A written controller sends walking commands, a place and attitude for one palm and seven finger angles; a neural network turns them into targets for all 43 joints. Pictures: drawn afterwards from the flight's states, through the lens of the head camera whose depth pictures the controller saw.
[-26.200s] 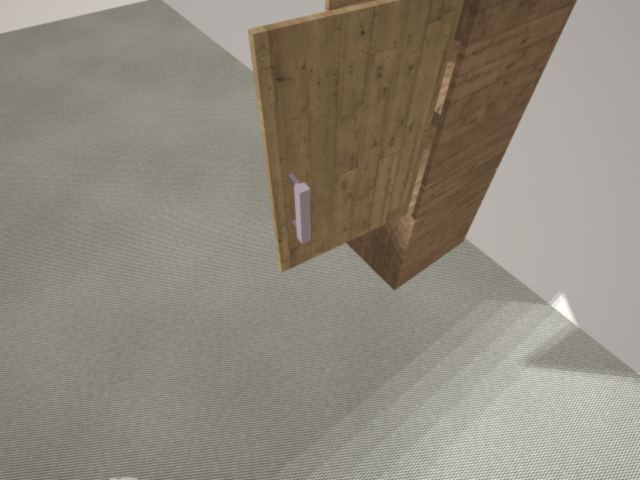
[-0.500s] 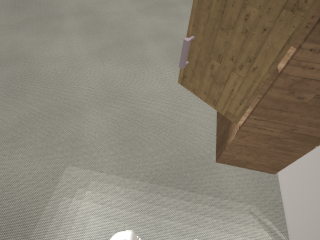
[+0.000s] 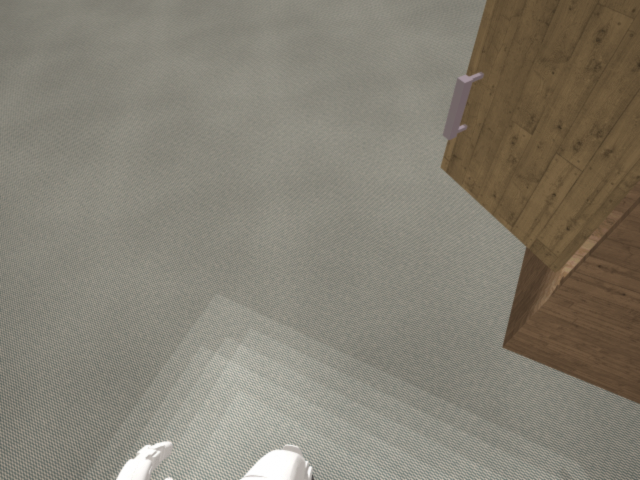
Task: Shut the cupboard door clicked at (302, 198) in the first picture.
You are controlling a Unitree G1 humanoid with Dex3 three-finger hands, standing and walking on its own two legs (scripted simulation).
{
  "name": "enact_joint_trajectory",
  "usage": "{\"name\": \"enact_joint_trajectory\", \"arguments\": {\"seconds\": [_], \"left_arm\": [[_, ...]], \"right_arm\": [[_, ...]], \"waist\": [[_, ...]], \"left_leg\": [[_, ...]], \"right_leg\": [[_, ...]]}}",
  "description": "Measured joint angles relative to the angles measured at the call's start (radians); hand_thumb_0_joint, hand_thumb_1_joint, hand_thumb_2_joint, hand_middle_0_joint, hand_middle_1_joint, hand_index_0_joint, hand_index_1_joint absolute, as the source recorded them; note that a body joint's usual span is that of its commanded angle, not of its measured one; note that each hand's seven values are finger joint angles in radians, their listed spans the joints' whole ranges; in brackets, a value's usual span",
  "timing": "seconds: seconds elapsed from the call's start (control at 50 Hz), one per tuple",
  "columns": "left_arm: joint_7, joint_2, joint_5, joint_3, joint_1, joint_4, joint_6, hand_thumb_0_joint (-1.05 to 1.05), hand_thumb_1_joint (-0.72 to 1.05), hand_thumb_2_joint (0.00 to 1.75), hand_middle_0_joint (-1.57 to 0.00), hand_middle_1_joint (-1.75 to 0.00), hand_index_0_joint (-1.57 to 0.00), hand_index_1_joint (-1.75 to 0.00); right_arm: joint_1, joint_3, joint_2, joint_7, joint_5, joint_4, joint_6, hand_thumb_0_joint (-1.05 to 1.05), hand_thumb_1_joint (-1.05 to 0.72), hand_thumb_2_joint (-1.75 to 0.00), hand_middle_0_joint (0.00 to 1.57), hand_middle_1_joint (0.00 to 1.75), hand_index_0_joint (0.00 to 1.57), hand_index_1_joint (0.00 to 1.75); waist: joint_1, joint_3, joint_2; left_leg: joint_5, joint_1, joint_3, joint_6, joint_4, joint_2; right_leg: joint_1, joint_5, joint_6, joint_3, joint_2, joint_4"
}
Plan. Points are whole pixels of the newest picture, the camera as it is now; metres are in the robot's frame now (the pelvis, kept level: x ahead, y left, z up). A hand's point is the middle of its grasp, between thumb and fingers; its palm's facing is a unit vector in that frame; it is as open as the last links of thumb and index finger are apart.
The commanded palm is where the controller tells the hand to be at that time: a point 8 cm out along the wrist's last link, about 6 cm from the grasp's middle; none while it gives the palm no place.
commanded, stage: walk to a spot facing it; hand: left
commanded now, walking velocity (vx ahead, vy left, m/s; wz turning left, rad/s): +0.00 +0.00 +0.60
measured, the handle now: (463, 106) +0.88 -0.30 -0.10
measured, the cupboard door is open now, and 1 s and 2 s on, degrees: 56 56 56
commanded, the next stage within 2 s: turn to face it in 1.44 s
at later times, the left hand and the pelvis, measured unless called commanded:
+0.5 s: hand out of the picture -0.04 +0.23 -0.18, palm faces +0.37 -0.90 -0.23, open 7.4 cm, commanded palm none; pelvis +0.01 +0.03 +0.00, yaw +20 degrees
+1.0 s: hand (155, 428) +0.20 +0.26 -0.13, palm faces +0.53 -0.81 -0.25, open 7.4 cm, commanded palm none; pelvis +0.20 +0.04 +0.01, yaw +35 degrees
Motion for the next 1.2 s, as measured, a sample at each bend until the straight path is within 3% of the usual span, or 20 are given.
{"name": "enact_joint_trajectory", "arguments": {"seconds": [0.06,0.12,0.24,0.38,0.4,0.46,0.5,0.56,0.72,0.84,0.86,0.92,0.98,1.08,1.2], "left_arm": [[0.006,-0.02,-0.003,-0.005,0.035,0.017,0.006,0.0,0.9,0.9,-0.2,-0.3,-0.2,-0.3],[0.007,-0.03,-0.005,-0.009,0.059,0.024,-0.004,0.0,0.9,0.9,-0.2,-0.3,-0.2,-0.3],[0.004,-0.043,-0.001,-0.011,0.089,0.016,-0.025,0.0,0.9,0.9,-0.2,-0.3,-0.2,-0.3],[-0.008,-0.005,0.002,0.009,0.14,0.035,-0.019,0.0,0.9,0.9,-0.2,-0.3,-0.2,-0.3],[-0.013,0.007,-0.001,0.014,0.151,0.041,-0.014,0.0,0.9,0.9,-0.2,-0.3,-0.2,-0.3],[-0.021,0.036,0.003,0.025,0.147,0.069,0.021,0.0,0.9,0.9,-0.2,-0.3,-0.2,-0.3],[-0.028,0.042,0.006,0.03,0.129,0.079,0.028,0.0,0.91,0.9,-0.2,-0.3,-0.2,-0.3],[-0.043,0.045,0.006,0.031,0.094,0.063,0.014,0.01,0.91,0.9,-0.2,-0.3,-0.2,-0.3],[-0.058,0.04,0.001,0.024,0.001,0.009,-0.011,0.0,0.91,0.9,-0.2,-0.3,-0.2,-0.3],[-0.065,0.02,-0.003,0.01,-0.044,-0.019,-0.033,0.0,0.91,0.9,-0.2,-0.3,-0.2,-0.3],[-0.064,0.014,-0.002,0.006,-0.047,-0.024,-0.047,0.0,0.91,0.9,-0.2,-0.3,-0.2,-0.3],[-0.051,-0.02,0.002,-0.008,-0.05,-0.03,-0.078,0.0,0.91,0.9,-0.2,-0.3,-0.2,-0.3],[-0.034,-0.045,0.002,-0.011,-0.008,-0.015,-0.081,0.0,0.91,0.9,-0.2,-0.3,-0.2,-0.3],[-0.015,-0.061,-0.001,0.001,0.096,0.041,-0.098,-0.01,0.92,0.89,-0.2,-0.3,-0.2,-0.3],[-0.009,-0.041,0.002,0.001,0.199,0.104,-0.097,-0.01,0.93,0.9,-0.2,-0.3,-0.2,-0.3]], "right_arm": [[0.0,-0.006,-0.01,0.009,-0.005,-0.004,0.004,0.01,-0.91,-0.9,0.2,0.3,0.2,0.3],[0.001,0.001,-0.006,0.017,0.001,-0.009,0.002,0.01,-0.91,-0.9,0.2,0.3,0.2,0.3],[-0.025,0.019,0.01,0.021,0.005,0.001,0.018,0.01,-0.91,-0.9,0.2,0.3,0.2,0.3],[-0.085,0.04,0.033,0.025,0.008,-0.035,-0.008,0.01,-0.91,-0.9,0.2,0.3,0.2,0.3],[-0.087,0.042,0.035,0.026,0.005,-0.044,-0.022,0.01,-0.91,-0.9,0.2,0.3,0.2,0.3],[-0.082,0.054,0.045,0.021,-0.001,-0.062,-0.056,0.01,-0.91,-0.9,0.2,0.3,0.2,0.3],[-0.053,0.06,0.046,0.008,-0.003,-0.069,-0.07,0.0,-0.91,-0.9,0.2,0.3,0.2,0.3],[-0.005,0.067,0.046,-0.005,-0.002,-0.054,-0.083,0.0,-0.91,-0.9,0.2,0.3,0.2,0.3],[0.12,0.073,0.066,-0.006,0.001,0.022,-0.093,0.0,-0.9,-0.9,0.21,0.3,0.21,0.3],[0.179,0.062,0.062,-0.006,-0.003,0.069,-0.092,0.01,-0.9,-0.9,0.21,0.3,0.21,0.3],[0.189,0.059,0.058,-0.005,0.002,0.078,-0.092,0.01,-0.9,-0.9,0.21,0.3,0.21,0.3],[0.164,0.046,0.043,-0.005,0.01,0.102,-0.075,0.01,-0.91,-0.9,0.21,0.3,0.2,0.3],[0.134,0.037,0.036,0.003,0.006,0.098,-0.07,0.01,-0.91,-0.9,0.2,0.3,0.2,0.3],[0.058,0.024,0.027,0.02,0.001,0.058,-0.061,0.01,-0.91,-0.9,0.2,0.3,0.2,0.3],[-0.054,0.027,0.025,0.033,0.0,0.01,-0.048,0.01,-0.91,-0.9,0.2,0.3,0.2,0.3]], "waist": [[-0.006,0.005,0.002],[-0.015,0.017,-0.015],[0.008,0.044,-0.046],[0.046,0.044,-0.099],[0.047,0.034,-0.112],[0.056,0.025,-0.138],[0.047,0.014,-0.126],[0.037,0.008,-0.104],[0.009,-0.007,-0.079],[-0.024,-0.007,-0.049],[-0.025,-0.008,-0.038],[-0.024,0.019,-0.005],[-0.017,0.012,-0.017],[-0.005,-0.01,-0.034],[0.019,0.004,-0.045]], "left_leg": [[-0.031,-0.06,0.065,-0.018,0.282,0.022],[-0.018,-0.046,0.108,-0.04,0.354,0.065],[-0.06,0.053,0.15,-0.047,0.206,0.12],[-0.024,0.21,0.226,-0.005,-0.138,0.116],[0.0,0.222,0.225,0.022,-0.174,0.106],[-0.005,0.218,0.218,0.063,-0.142,0.087],[0.008,0.243,0.193,0.064,-0.181,0.084],[0.042,0.297,0.154,0.066,-0.267,0.078],[0.06,0.423,0.084,0.057,-0.414,0.062],[-0.039,0.464,0.046,0.022,-0.366,0.067],[-0.078,0.445,0.034,0.022,-0.302,0.069],[-0.148,0.28,0.041,0.05,0.141,0.065],[-0.037,0.116,0.11,0.048,0.417,0.089],[0.106,-0.062,0.148,0.024,0.437,0.144],[0.186,-0.139,0.196,0.02,0.261,0.169]], "right_leg": [[0.035,-0.004,-0.001,-0.035,-0.025,-0.03],[0.063,-0.001,-0.003,-0.074,-0.052,-0.052],[0.086,-0.029,0.003,-0.168,-0.095,-0.033],[0.068,-0.105,0.039,-0.258,-0.148,0.076],[0.046,-0.127,0.046,-0.254,-0.163,0.128],[-0.072,-0.228,0.059,-0.13,-0.14,0.393],[-0.143,-0.178,0.063,-0.084,-0.119,0.502],[-0.223,-0.067,0.075,-0.036,-0.108,0.554],[-0.305,0.09,0.101,0.001,-0.106,0.375],[-0.193,0.115,0.078,-0.028,-0.053,0.074],[-0.159,0.107,0.06,-0.037,-0.044,0.033],[-0.124,0.042,-0.008,-0.091,-0.046,0.084],[-0.033,0.03,-0.02,-0.137,-0.066,0.017],[0.107,0.022,-0.018,-0.219,-0.07,-0.116],[0.236,-0.029,-0.006,-0.317,-0.051,-0.187]]}}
